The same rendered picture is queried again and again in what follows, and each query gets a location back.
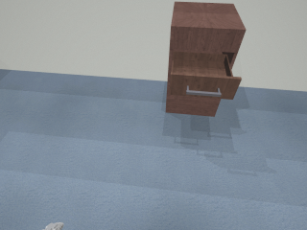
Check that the cabinet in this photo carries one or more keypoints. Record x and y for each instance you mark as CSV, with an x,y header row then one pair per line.
x,y
209,28

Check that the drawer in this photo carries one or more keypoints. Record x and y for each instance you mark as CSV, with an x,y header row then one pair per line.
x,y
204,72

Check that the handle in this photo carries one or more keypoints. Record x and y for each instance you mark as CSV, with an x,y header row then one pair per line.
x,y
203,93

